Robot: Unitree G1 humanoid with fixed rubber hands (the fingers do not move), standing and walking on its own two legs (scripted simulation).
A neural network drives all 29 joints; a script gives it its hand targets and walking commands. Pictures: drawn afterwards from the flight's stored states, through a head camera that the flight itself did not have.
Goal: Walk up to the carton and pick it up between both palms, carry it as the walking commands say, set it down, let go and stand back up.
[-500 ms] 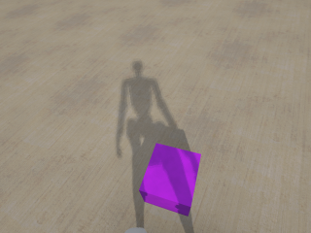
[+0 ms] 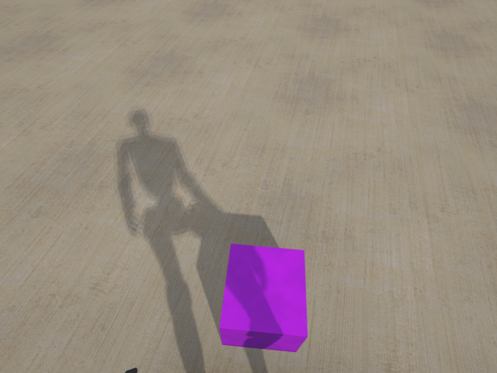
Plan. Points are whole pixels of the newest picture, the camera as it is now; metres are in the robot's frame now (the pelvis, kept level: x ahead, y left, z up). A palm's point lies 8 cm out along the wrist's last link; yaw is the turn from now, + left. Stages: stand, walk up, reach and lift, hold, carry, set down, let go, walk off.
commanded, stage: walk up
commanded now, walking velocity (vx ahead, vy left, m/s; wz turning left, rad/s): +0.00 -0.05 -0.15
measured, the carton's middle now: (263, 297) +0.46 -0.05 -0.66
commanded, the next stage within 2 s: none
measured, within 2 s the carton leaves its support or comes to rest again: neither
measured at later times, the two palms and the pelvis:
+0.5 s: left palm out of the picture +0.07 +0.12 -0.13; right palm out of the picture -0.05 -0.31 -0.16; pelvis -0.01 -0.10 +0.00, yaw -2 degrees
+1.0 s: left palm out of the picture -0.08 +0.26 -0.15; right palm out of the picture +0.01 -0.23 -0.15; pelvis -0.03 +0.01 -0.01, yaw +0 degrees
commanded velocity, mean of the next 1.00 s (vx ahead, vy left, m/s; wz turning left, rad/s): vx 0.01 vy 0.04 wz -0.05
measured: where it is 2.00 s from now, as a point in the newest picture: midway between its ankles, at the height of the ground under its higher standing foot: outside the picture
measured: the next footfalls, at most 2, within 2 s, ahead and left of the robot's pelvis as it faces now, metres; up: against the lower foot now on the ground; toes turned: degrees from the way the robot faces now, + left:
right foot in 0.32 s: +0.04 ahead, -0.20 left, +0.00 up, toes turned -5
left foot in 0.96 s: +0.01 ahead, +0.13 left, +0.00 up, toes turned +1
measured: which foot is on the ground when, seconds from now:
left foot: down 0.00-0.32, up 0.34-0.94, down 0.96-1.00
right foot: up 0.00-0.30, down 0.32-0.94, up 0.96-1.00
